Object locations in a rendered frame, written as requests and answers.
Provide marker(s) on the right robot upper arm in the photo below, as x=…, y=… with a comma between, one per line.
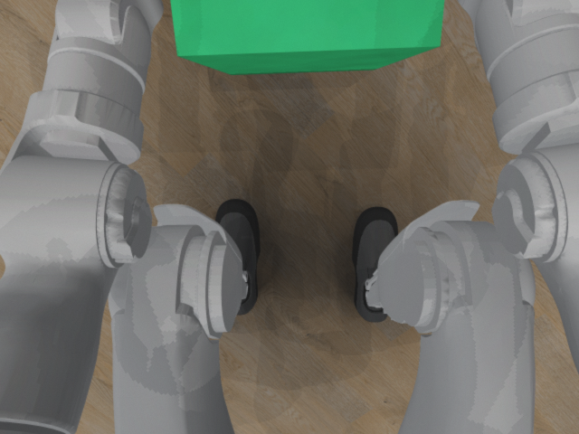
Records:
x=536, y=216

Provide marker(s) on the carton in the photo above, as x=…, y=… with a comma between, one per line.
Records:
x=241, y=37

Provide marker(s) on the left robot upper arm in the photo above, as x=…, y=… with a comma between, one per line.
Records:
x=66, y=227

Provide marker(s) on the left robot forearm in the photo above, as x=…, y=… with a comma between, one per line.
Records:
x=96, y=75

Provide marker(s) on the right robot forearm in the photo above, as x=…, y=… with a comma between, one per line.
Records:
x=530, y=54

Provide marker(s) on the robot right shin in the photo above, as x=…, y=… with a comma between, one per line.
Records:
x=382, y=293

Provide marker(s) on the right robot foot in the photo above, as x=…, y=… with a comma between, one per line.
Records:
x=375, y=228

